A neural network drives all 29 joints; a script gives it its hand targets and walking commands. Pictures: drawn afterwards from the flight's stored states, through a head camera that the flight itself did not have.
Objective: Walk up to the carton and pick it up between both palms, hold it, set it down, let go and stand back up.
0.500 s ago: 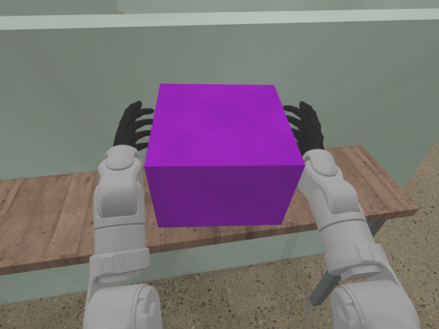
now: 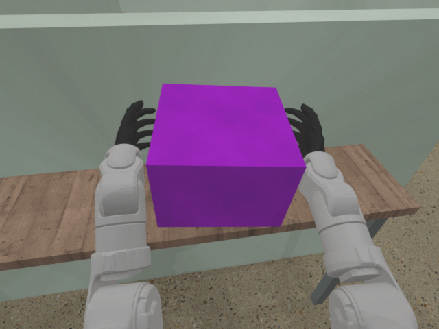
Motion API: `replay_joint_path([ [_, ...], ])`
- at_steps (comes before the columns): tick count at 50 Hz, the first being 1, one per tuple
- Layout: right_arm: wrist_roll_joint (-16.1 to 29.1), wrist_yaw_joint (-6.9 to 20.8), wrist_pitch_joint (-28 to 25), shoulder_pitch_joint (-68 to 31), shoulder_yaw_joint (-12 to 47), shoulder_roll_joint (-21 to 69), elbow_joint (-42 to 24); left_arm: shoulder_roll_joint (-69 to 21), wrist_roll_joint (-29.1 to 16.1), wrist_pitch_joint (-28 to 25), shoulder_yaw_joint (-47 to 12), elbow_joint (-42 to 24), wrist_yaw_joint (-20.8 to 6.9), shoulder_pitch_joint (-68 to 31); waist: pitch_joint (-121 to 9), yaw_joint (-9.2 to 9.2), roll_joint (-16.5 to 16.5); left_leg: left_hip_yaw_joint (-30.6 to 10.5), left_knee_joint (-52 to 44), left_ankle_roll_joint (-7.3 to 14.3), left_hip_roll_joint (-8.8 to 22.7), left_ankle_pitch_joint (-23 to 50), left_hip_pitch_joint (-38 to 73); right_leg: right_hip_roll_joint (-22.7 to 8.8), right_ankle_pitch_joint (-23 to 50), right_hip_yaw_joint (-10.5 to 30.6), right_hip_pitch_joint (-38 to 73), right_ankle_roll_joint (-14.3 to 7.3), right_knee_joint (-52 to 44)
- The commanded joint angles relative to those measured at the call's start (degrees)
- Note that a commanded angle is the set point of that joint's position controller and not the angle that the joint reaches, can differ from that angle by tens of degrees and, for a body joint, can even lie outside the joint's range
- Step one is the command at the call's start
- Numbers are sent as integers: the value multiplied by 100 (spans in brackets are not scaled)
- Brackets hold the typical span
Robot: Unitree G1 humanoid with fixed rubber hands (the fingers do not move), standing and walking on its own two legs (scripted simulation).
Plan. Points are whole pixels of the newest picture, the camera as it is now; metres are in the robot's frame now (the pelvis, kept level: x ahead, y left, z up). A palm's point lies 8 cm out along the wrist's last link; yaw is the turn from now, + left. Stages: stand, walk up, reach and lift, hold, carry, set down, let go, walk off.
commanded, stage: hold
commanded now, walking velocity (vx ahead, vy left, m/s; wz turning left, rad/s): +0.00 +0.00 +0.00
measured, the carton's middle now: (220, 153) +0.38 +0.01 +0.16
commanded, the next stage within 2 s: set down in 0.58 s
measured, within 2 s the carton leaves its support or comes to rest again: neither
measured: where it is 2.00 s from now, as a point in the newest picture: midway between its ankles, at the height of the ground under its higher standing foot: outside the picture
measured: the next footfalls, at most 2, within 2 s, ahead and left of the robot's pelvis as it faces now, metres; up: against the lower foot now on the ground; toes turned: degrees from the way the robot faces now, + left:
none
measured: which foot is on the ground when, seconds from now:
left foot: down 0.00-1.00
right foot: down 0.00-1.00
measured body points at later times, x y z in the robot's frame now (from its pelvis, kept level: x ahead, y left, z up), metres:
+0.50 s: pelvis +0.00 +0.00 +0.00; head -0.03 +0.02 +0.45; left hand +0.38 +0.16 +0.19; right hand +0.38 -0.15 +0.18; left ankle +0.03 +0.12 -0.75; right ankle +0.02 -0.11 -0.75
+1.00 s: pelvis +0.01 -0.01 +0.00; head -0.02 +0.02 +0.45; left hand +0.40 +0.16 +0.18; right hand +0.39 -0.16 +0.16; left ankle +0.03 +0.12 -0.75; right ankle +0.02 -0.11 -0.75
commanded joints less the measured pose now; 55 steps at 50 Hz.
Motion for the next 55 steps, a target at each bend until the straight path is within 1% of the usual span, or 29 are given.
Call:
replay_joint_path([
  [1,332,670,-289,-4404,2265,2881,-1276,-2801,-897,-443,-2828,-569,-712,-3865,-2245,-73,440,237,-171,-116,-190,692,710,246,334,-208,217,278,-200],
  [3,335,650,-325,-4481,2267,2878,-1324,-2799,-866,-421,-2734,-408,-737,-3728,-2243,-60,351,234,-138,-87,-191,810,714,247,469,-200,303,286,-217],
  [6,325,611,-346,-4450,2282,2894,-1303,-2730,-827,-457,-2667,-435,-773,-3720,-2280,-31,291,257,-113,-81,-233,980,746,209,751,-181,380,323,-200],
  [8,417,600,-355,-4541,2367,2848,-1358,-2746,-823,-447,-2699,-519,-762,-3738,-2314,-28,400,242,-57,-134,-221,1173,839,259,806,-209,426,301,-173],
  [9,444,600,-370,-4551,2398,2925,-1457,-2717,-823,-459,-2741,-582,-754,-3785,-2421,-18,369,267,-24,-104,-250,1268,876,247,902,-187,451,321,-183],
  [11,431,568,-328,-4322,2382,2857,-1311,-2683,-825,-455,-2725,-557,-768,-3627,-2301,-53,332,238,-51,-117,-244,1216,840,250,959,-197,514,328,-187],
  [12,447,570,-335,-4337,2367,2909,-1369,-2722,-871,-469,-2794,-679,-770,-3773,-2332,-122,368,226,-42,-134,-236,1223,825,247,970,-186,477,318,-182],
  [13,458,566,-354,-4357,2417,2863,-1498,-2762,-892,-470,-2865,-747,-764,-3738,-2473,-123,397,199,27,-179,-228,1423,879,257,1097,-183,501,303,-140],
  [17,543,561,-347,-4416,2513,2826,-1757,-2747,-966,-483,-3002,-974,-687,-3745,-2589,-95,558,183,84,-186,-230,1509,969,252,1094,-187,439,300,-113],
  [20,457,571,-258,-4295,2371,2817,-1458,-2733,-859,-395,-2865,-730,-710,-3671,-2167,-76,395,233,-75,-156,-226,1117,781,254,725,-215,339,299,-189],
  [21,446,590,-261,-4236,2361,2838,-1372,-2751,-852,-397,-2884,-719,-711,-3622,-2176,-82,434,220,-100,-142,-219,1051,770,245,643,-209,321,288,-197],
  [24,494,578,-297,-4308,2451,2855,-1587,-2779,-939,-413,-2998,-961,-707,-3689,-2444,-142,534,192,21,-189,-219,1454,979,254,1014,-180,423,285,-143],
  [25,505,562,-286,-4300,2452,2805,-1626,-2757,-917,-396,-2963,-926,-707,-3650,-2434,-105,455,205,38,-192,-230,1507,953,270,1051,-218,447,301,-142],
  [26,520,561,-289,-4405,2451,2821,-1624,-2753,-958,-413,-3008,-954,-707,-3782,-2433,-150,456,207,58,-202,-239,1492,978,267,1066,-190,427,305,-131],
  [27,461,552,-254,-4311,2412,2791,-1523,-2673,-843,-390,-2829,-689,-732,-3582,-2147,-82,384,219,-17,-149,-244,1213,825,232,914,-191,376,313,-190],
  [29,465,567,-290,-4381,2402,2797,-1552,-2739,-887,-394,-2883,-693,-748,-3610,-2236,-109,427,212,-70,-154,-219,1122,779,257,777,-193,418,298,-181],
  [30,395,592,-276,-4349,2372,2736,-1434,-2743,-821,-376,-2807,-537,-747,-3521,-2165,51,442,201,-88,-123,-265,1092,907,285,780,-208,396,291,-176],
  [31,393,613,-316,-4354,2335,2725,-1502,-2773,-838,-412,-2852,-658,-745,-3589,-2297,28,436,208,-82,-123,-242,1136,976,301,761,-213,390,264,-166],
  [33,363,662,-440,-4446,2301,2763,-1542,-2855,-880,-516,-2869,-758,-734,-3695,-2425,41,435,184,-43,-149,-230,1293,1071,313,786,-233,296,241,-156],
  [35,283,680,-606,-4495,2248,2726,-1554,-2818,-888,-666,-2852,-635,-725,-3731,-2433,21,437,207,16,-165,-239,1380,1113,303,894,-245,251,252,-156],
  [37,20,724,-817,-4472,2038,2649,-1315,-2779,-765,-850,-2678,-289,-748,-3659,-2242,84,381,246,-90,-139,-241,1020,1020,273,607,-286,204,267,-216],
  [38,-108,743,-942,-4415,1934,2684,-1263,-2754,-752,-966,-2653,-222,-770,-3660,-2165,27,354,264,-137,-103,-237,887,959,247,523,-291,197,251,-222],
  [41,-486,850,-1398,-4304,1556,2567,-875,-2772,-583,-1281,-2472,225,-830,-3544,-1909,80,430,338,-282,-114,-201,493,856,179,134,-370,167,215,-271],
  [45,-1021,953,-1888,-4130,1125,2435,-339,-2615,-308,-1563,-2011,882,-918,-3222,-1484,198,185,468,-506,2,-184,64,527,81,-141,-433,315,229,-351],
  [48,-1106,982,-2255,-4178,1200,2444,-459,-2745,-361,-1812,-2137,814,-851,-3213,-2039,292,237,494,-311,-54,-176,786,745,99,492,-451,523,245,-229],
  [49,-1118,978,-2331,-4151,1197,2418,-398,-2729,-370,-1883,-2222,773,-811,-3219,-2018,288,255,514,-245,-105,-171,1062,793,113,762,-440,546,241,-208],
  [51,-1144,963,-2449,-4139,1219,2349,-264,-2718,-354,-1997,-2236,935,-762,-3184,-2044,287,232,526,-168,-147,-171,1190,803,136,891,-464,623,253,-197],
  [53,-1118,940,-2554,-4155,1310,2421,-305,-2798,-437,-2110,-2388,838,-711,-3257,-2258,259,228,499,-111,-145,-179,1395,807,118,1237,-431,712,271,-158],
  [55,-1082,907,-2646,-4174,1516,2477,-458,-2877,-566,-2242,-2620,618,-640,-3339,-2662,235,247,447,38,-173,-167,1813,939,137,1823,-411,850,290,-40],
])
